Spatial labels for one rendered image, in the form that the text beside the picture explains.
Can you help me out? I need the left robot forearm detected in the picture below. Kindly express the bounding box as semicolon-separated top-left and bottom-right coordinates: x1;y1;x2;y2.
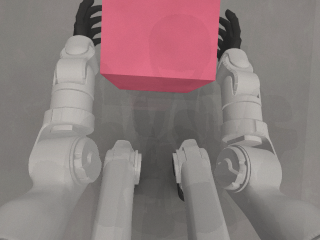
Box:
28;35;99;177

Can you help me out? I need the right robot upper arm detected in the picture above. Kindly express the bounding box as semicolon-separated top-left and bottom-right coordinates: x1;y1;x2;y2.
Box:
214;144;320;240

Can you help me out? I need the robot left shin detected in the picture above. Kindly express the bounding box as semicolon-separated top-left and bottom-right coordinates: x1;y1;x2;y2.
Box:
102;140;134;174

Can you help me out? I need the robot left hand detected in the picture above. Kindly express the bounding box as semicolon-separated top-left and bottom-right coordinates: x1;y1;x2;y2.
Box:
73;0;102;47

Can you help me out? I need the right robot foot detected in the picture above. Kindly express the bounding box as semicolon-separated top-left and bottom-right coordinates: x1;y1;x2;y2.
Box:
172;152;185;201

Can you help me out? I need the left robot upper arm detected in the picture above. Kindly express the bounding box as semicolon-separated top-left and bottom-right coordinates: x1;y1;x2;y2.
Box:
0;135;102;240

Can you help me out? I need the robot right hand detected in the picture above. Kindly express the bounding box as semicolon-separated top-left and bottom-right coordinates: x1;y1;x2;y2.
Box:
217;9;242;62

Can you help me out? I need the carton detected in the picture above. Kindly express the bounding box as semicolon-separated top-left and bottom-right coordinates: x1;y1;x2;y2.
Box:
100;0;221;93

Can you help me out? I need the right robot forearm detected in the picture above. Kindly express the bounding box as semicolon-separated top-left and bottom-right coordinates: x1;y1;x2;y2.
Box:
215;48;278;159

